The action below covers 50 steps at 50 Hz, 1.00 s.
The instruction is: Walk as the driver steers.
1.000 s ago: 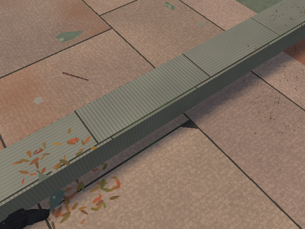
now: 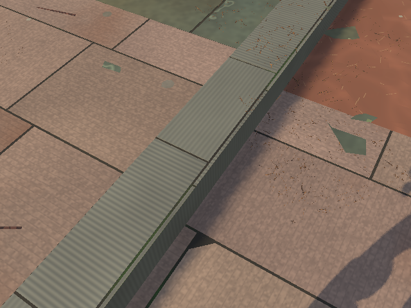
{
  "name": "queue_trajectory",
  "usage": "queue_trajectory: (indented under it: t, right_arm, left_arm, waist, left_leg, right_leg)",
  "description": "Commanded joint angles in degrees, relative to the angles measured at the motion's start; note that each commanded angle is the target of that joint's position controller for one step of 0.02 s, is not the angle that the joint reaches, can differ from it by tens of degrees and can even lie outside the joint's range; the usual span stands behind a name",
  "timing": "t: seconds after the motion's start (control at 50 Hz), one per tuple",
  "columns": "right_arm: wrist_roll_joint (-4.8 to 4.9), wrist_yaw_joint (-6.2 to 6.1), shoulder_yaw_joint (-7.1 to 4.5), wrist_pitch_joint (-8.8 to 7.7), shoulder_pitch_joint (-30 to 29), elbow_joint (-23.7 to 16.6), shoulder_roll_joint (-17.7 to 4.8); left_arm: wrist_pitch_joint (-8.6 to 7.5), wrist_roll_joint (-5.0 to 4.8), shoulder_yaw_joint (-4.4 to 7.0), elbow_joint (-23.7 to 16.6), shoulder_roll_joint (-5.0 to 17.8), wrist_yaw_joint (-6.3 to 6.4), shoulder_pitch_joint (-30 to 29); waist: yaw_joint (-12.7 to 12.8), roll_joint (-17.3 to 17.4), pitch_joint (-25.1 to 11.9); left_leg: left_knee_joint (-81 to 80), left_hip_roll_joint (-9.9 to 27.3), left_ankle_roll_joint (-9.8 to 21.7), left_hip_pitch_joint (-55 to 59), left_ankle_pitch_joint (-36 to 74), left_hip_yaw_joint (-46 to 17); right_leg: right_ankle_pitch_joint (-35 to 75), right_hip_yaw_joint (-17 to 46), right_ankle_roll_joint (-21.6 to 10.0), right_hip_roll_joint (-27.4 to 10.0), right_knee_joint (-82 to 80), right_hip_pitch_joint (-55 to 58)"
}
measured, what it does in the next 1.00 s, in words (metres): walks ahead, turning left: left foot, then right foot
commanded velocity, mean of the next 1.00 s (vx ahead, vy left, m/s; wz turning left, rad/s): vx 0.29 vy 0.00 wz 0.87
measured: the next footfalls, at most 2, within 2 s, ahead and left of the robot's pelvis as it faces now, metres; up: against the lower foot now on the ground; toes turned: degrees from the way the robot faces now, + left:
left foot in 0.26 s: +0.03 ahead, +0.15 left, +0.00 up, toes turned +16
right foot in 0.68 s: +0.16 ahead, -0.03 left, +0.00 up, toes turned +43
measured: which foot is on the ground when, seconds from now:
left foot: up 0.00-0.24, down 0.26-0.68, up 0.70-1.00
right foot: down 0.00-0.26, up 0.28-0.66, down 0.68-1.00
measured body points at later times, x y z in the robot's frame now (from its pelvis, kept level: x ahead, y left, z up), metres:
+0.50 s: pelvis +0.00 +0.05 +0.01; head +0.05 +0.09 +0.45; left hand +0.07 +0.38 -0.09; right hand +0.26 -0.17 -0.07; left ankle -0.01 +0.14 -0.73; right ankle +0.10 -0.09 -0.67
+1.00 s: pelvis +0.12 +0.11 +0.00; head +0.14 +0.11 +0.45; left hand -0.11 +0.29 -0.11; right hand +0.45 +0.12 -0.07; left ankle +0.06 +0.31 -0.61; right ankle +0.13 -0.06 -0.73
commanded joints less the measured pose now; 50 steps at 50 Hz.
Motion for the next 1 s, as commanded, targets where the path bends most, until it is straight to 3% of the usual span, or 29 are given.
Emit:
queue_trajectory:
  t: [0.02,0.06,0.14,0.2,0.24,0.26,0.28,0.3,0.32,0.36,0.38,0.4,0.44,0.5,0.54,0.56,0.6,0.64,0.66,0.68,0.7,0.72,0.74,0.76,0.78,0.84,0.92,0.98,1.0]
  right_arm:
    - [0.27,-0.21,-3.37,-0.17,-3.03,-5.72,-7.95]
    - [0.41,-0.44,-2.99,1.39,-1.11,-5.32,-5.58]
    - [0.60,1.25,-2.00,2.11,-3.48,-7.83,-3.78]
    - [0.78,2.40,-2.92,2.45,-1.75,-8.77,-5.78]
    - [0.39,1.75,-4.28,2.84,3.49,-7.62,-7.20]
    - [0.01,0.65,-5.97,2.63,7.37,-7.25,-11.44]
    - [-0.47,-0.40,-7.63,1.96,8.46,-9.10,-20.15]
    - [-2.88,0.68,-6.82,0.25,10.10,-9.73,-18.04]
    - [-2.72,0.96,-6.32,-0.93,7.56,-9.65,-16.30]
    - [0.02,-0.30,-5.47,-0.81,1.25,-10.09,-12.79]
    - [0.40,-1.04,-5.07,-0.22,-1.71,-10.83,-12.16]
    - [0.05,-1.67,-4.96,0.30,-2.81,-11.41,-11.94]
    - [-0.22,-2.52,-5.13,0.88,-2.17,-11.46,-12.03]
    - [0.16,-3.16,-5.57,1.41,-1.69,-11.43,-12.67]
    - [0.54,-3.14,-5.47,1.39,-1.07,-11.40,-12.55]
    - [0.59,-2.89,-5.53,1.08,-1.05,-11.35,-13.06]
    - [0.63,-2.38,-5.29,0.54,-1.02,-11.21,-12.81]
    - [0.65,-1.98,-4.55,0.27,-3.06,-11.82,-11.26]
    - [0.73,-1.93,-3.99,0.26,-5.58,-12.68,-9.94]
    - [0.75,-1.89,-3.13,0.01,-6.25,-13.18,-7.25]
    - [0.19,-1.65,-1.48,-0.24,-2.67,-12.64,-1.25]
    - [1.50,-1.28,-1.75,-1.26,-3.84,-17.27,-3.80]
    - [1.39,-1.07,-2.40,-1.59,-4.79,-16.70,-7.66]
    - [0.70,-0.90,-3.13,-1.35,-4.65,-15.54,-9.72]
    - [-0.02,-0.80,-3.17,-1.08,-2.98,-14.21,-9.29]
    - [0.31,-0.30,-2.34,-1.13,-2.89,-14.26,-6.71]
    - [1.11,0.06,-1.75,-1.10,-6.00,-14.73,-5.10]
    - [1.38,1.16,-1.16,-1.34,-10.46,-15.33,-3.75]
    - [1.26,1.60,-0.71,-0.90,-9.93,-14.90,-2.45]
  left_arm:
    - [-1.70,0.63,2.54,-4.29,8.72,1.36,0.06]
    - [-2.68,-0.80,2.63,-4.41,8.49,1.71,-3.70]
    - [-2.02,-0.84,3.40,-4.27,9.81,1.80,-4.63]
    - [-2.01,-1.71,4.26,-3.71,11.78,1.14,-3.21]
    - [-2.79,-2.82,4.03,-3.06,10.20,0.43,-2.61]
    - [-3.41,-1.95,3.71,-2.19,8.60,-0.21,0.32]
    - [-3.68,1.65,2.16,-5.91,4.21,-0.51,-2.03]
    - [-4.05,0.85,2.27,-7.60,6.16,-0.20,-7.58]
    - [-4.20,-0.83,2.67,-7.86,7.84,0.09,-9.49]
    - [-4.27,-0.55,3.09,-6.50,8.66,0.84,-8.72]
    - [-4.16,-0.31,3.27,-6.20,8.93,0.87,-8.07]
    - [-4.14,-0.33,3.18,-5.88,8.39,0.56,-7.68]
    - [-4.27,-0.65,2.62,-5.11,6.56,0.08,-6.84]
    - [-4.35,-0.93,2.15,-4.92,5.55,-0.32,-7.95]
    - [-4.88,-1.40,2.22,-5.09,6.35,-1.21,-7.87]
    - [-5.44,-1.79,2.42,-5.43,6.92,-1.66,-8.26]
    - [-6.84,-2.58,2.74,-5.72,7.55,-2.20,-8.23]
    - [-8.17,-3.35,3.32,-4.89,7.80,-2.25,-4.91]
    - [-8.66,-3.76,3.86,-3.35,7.97,-2.08,-0.25]
    - [-8.85,-3.84,4.85,-1.49,9.81,-1.61,6.10]
    - [-8.92,-2.50,5.02,-1.41,12.08,-1.31,10.60]
    - [-9.33,0.71,5.31,-2.35,15.97,-2.04,7.21]
    - [-9.72,0.04,5.04,-4.00,13.79,-1.77,2.50]
    - [-9.53,-1.06,4.05,-4.10,10.73,-1.14,1.67]
    - [-9.21,-1.64,3.52,-4.50,9.61,-0.72,2.24]
    - [-9.61,-0.52,2.70,-2.81,9.69,-0.13,5.71]
    - [-9.91,0.50,1.74,-0.50,8.69,-0.29,9.35]
    - [-9.67,0.89,1.63,0.59,9.34,-0.29,10.23]
    - [-9.17,0.83,1.33,1.21,9.06,-0.42,11.73]
  waist:
    - [2.91,-12.65,-4.98]
    - [0.81,-10.32,-3.48]
    - [2.44,-11.48,-4.86]
    - [2.51,-11.09,-6.54]
    - [-0.04,-7.72,-7.67]
    - [-1.28,1.22,-7.80]
    - [0.30,19.46,-7.28]
    - [-3.93,13.34,-15.14]
    - [-3.03,7.80,-11.86]
    - [0.30,1.74,-7.61]
    - [1.87,1.76,-7.40]
    - [2.41,2.45,-7.89]
    - [2.30,2.46,-8.97]
    - [1.56,3.43,-8.73]
    - [0.96,5.48,-9.32]
    - [0.76,7.36,-8.33]
    - [0.91,9.09,-6.71]
    - [3.37,8.85,-5.41]
    - [6.41,7.71,-4.89]
    - [9.01,4.17,-6.05]
    - [7.83,-6.00,-10.02]
    - [4.39,-16.25,-4.47]
    - [3.54,-15.37,-0.27]
    - [3.78,-11.97,1.53]
    - [3.65,-8.91,0.45]
    - [4.27,-7.66,1.09]
    - [5.65,-8.21,3.08]
    - [6.75,-7.93,5.48]
    - [7.03,-8.88,4.61]
  left_leg:
    - [23.47,0.80,-1.91,-13.66,-14.40,2.42]
    - [24.45,4.02,-3.10,-15.48,-9.64,1.83]
    - [12.10,4.88,-3.52,-7.80,-2.18,6.97]
    - [2.74,3.14,-1.61,-1.42,0.68,10.38]
    - [-7.05,0.10,1.42,8.03,8.01,11.11]
    - [-12.48,2.06,4.87,17.48,23.34,3.30]
    - [-13.93,17.67,15.11,27.09,47.16,-23.77]
    - [-18.13,22.74,23.22,26.01,40.64,-32.38]
    - [-19.20,20.42,21.61,23.95,33.89,-27.67]
    - [-18.88,14.65,15.60,18.93,25.60,-20.73]
    - [-18.96,12.54,14.01,15.02,25.46,-18.05]
    - [-18.91,11.05,13.39,12.88,25.98,-16.82]
    - [-18.53,9.57,13.07,12.65,24.83,-16.49]
    - [-18.25,8.43,12.33,11.64,17.61,-19.44]
    - [-21.54,7.33,12.45,8.61,-6.34,-22.89]
    - [-22.77,7.26,12.63,6.92,-12.67,-24.88]
    - [-23.07,7.13,12.69,4.29,-16.99,-27.48]
    - [-21.55,5.76,11.48,-1.38,-17.71,-28.28]
    - [-18.52,3.96,9.70,-7.00,-18.27,-26.84]
    - [-9.51,0.09,6.18,-14.81,-18.98,-21.32]
    - [11.34,-6.24,3.37,-19.29,-15.96,-10.38]
    - [19.93,-3.11,3.24,-33.16,-10.58,-8.56]
    - [26.52,2.25,2.38,-35.83,-5.72,-5.89]
    - [30.23,3.46,1.44,-36.75,-1.41,-3.97]
    - [33.87,4.36,0.86,-34.64,1.16,-2.63]
    - [41.28,6.03,-0.12,-33.28,9.40,-0.23]
    - [39.25,6.86,-1.88,-34.46,16.17,0.34]
    - [30.14,7.01,-1.71,-32.77,18.50,3.29]
    - [32.44,7.05,-1.40,-32.35,16.38,5.82]
  right_leg:
    - [34.26,16.95,-15.74,-22.58,-10.76,9.03]
    - [34.92,9.82,-12.77,-19.87,-10.19,9.27]
    - [33.30,-0.34,-10.40,-16.48,-9.23,8.30]
    - [31.84,-2.52,-9.31,-18.56,-5.88,8.45]
    - [26.31,-6.84,-5.23,-16.82,3.04,4.31]
    - [15.14,-10.43,-0.75,-12.53,15.29,-4.84]
    - [-20.08,-9.62,5.39,-2.66,33.53,-25.87]
    - [-22.64,2.90,4.89,0.56,42.09,-28.65]
    - [-18.22,4.83,3.68,-0.69,43.84,-29.82]
    - [-8.68,5.75,2.75,-2.71,37.94,-29.15]
    - [-5.42,5.70,3.00,-2.36,34.78,-25.37]
    - [-3.06,5.03,3.52,-1.08,33.17,-22.57]
    - [-0.43,4.82,4.51,0.88,26.86,-20.56]
    - [1.54,5.85,5.01,2.74,18.34,-18.40]
    - [2.52,5.60,4.42,3.15,13.46,-15.14]
    - [1.45,5.22,4.04,3.53,11.51,-13.77]
    - [-1.39,5.06,3.14,3.64,7.62,-9.95]
    - [-0.57,4.61,2.17,2.93,0.97,-0.60]
    - [3.47,4.32,1.15,1.55,-5.13,7.75]
    - [3.37,6.45,-0.18,-2.91,-9.50,18.64]
    - [-10.33,20.74,-3.27,-15.27,-12.25,25.08]
    - [-29.78,41.74,-9.55,-23.99,-20.77,19.64]
    - [-32.34,40.44,-10.59,-24.60,-22.01,16.20]
    - [-27.23,32.69,-8.92,-21.98,-21.32,14.91]
    - [-21.48,26.06,-6.89,-18.95,-20.84,13.72]
    - [-8.88,12.34,-5.37,-15.13,-21.51,10.11]
    - [1.23,1.33,-5.80,-13.90,-21.91,10.45]
    - [7.95,-4.79,-5.74,-13.89,-22.97,11.11]
    - [8.67,-6.08,-5.93,-15.02,-22.40,14.44]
